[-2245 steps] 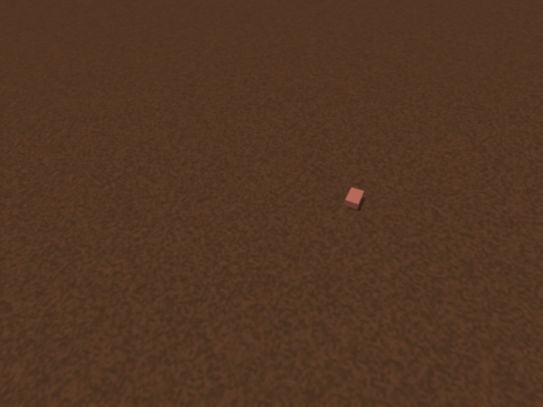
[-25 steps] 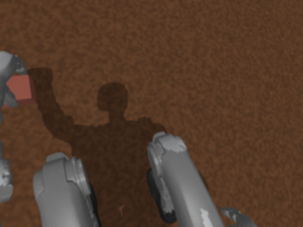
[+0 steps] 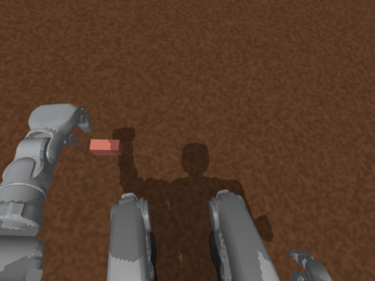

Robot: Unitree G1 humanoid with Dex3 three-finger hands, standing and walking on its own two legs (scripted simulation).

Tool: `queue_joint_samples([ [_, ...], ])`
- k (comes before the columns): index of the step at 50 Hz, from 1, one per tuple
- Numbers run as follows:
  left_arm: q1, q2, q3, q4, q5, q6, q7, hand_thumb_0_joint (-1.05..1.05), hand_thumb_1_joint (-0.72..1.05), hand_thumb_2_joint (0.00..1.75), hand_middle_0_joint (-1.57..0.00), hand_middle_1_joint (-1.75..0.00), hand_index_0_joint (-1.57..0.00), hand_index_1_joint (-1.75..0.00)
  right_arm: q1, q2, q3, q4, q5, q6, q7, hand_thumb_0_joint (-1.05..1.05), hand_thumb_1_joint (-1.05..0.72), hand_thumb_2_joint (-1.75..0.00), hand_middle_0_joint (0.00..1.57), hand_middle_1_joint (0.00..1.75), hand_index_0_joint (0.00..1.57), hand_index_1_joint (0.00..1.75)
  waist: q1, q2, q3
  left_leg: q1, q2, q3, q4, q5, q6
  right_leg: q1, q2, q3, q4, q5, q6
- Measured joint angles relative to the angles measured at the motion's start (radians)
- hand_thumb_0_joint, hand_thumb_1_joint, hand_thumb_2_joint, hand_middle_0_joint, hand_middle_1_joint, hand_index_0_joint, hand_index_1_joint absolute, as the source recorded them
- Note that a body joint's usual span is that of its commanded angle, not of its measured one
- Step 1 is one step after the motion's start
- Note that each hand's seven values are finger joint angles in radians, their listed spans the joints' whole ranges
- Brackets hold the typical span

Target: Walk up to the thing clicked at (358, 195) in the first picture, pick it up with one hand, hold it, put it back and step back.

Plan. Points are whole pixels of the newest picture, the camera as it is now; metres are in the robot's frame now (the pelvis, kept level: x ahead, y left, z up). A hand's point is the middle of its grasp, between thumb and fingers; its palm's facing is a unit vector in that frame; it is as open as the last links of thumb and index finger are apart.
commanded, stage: lift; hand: left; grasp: from above
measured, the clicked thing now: (106, 147) +0.55 +0.29 -0.42
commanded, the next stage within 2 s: go down in 0.88 s
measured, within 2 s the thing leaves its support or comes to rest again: rests again in 0.18 s
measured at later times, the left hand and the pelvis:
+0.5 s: hand out of the picture +0.37 +0.28 +0.12, palm faces -0.43 -0.08 -0.90, open 5.5 cm; pelvis +0.03 +0.01 +0.18, yaw +5 degrees
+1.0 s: hand out of the picture +0.37 +0.27 +0.20, palm faces -0.45 -0.07 -0.89, open 5.5 cm; pelvis +0.07 +0.02 +0.26, yaw +5 degrees
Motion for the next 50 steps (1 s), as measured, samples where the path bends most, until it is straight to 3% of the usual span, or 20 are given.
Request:
queue_joint_samples([
  [8,0.132,-0.067,-0.019,-0.094,-0.008,0.036,0.005,0.0,0.67,0.25,-0.89,-0.56,-0.99,-0.45,-0.004,0.016,-0.024,0.029,0.02,-0.012,-0.026,0.0,-0.91,-0.9,0.21,0.3,0.21,0.3,0.025,0.013,-0.011,0.221,-0.001,0.018,-0.187,0.025,-0.005,0.21,-0.011,0.008,-0.184,0.032,-0.008],
  [16,0.231,-0.117,-0.039,-0.11,-0.009,0.043,0.035,0.0,0.63,0.28,-0.87,-0.58,-0.96,-0.48,0.016,0.015,-0.034,0.06,0.038,-0.039,-0.056,0.01,-0.91,-0.9,0.2,0.3,0.2,0.3,0.029,0.014,-0.007,0.499,-0.004,0.041,-0.413,0.061,-0.003,0.481,-0.023,0.02,-0.412,0.079,-0.011],
  [32,0.287,-0.203,-0.098,0.034,0.039,0.038,0.097,0.0,0.61,0.31,-0.86,-0.61,-0.94,-0.52,0.083,0.013,-0.058,0.09,0.048,-0.089,-0.071,0.01,-0.91,-0.91,0.2,0.3,0.2,0.3,0.04,0.0,-0.003,0.93,-0.011,0.085,-0.783,0.13,0.008,0.904,-0.04,0.049,-0.799,0.173,-0.005],
  [38,0.284,-0.223,-0.098,0.061,0.048,0.04,0.116,0.0,0.61,0.35,-0.86,-0.64,-0.94,-0.55,0.097,0.018,-0.063,0.095,0.047,-0.087,-0.062,0.01,-0.91,-0.91,0.2,0.3,0.2,0.3,0.041,-0.001,0.017,1.049,-0.014,0.102,-0.892,0.157,0.012,1.017,-0.046,0.063,-0.911,0.207,-0.002],
  [50,0.331,-0.23,-0.099,0.006,0.028,0.039,0.081,0.0,0.58,0.37,-0.83,-0.67,-0.92,-0.58,0.114,0.02,-0.073,0.092,0.052,-0.077,-0.063,0.01,-0.92,-0.91,0.2,0.3,0.2,0.3,0.052,0.003,0.054,1.228,-0.023,0.126,-1.066,0.205,0.014,1.185,-0.059,0.081,-1.08,0.259,0.001],
])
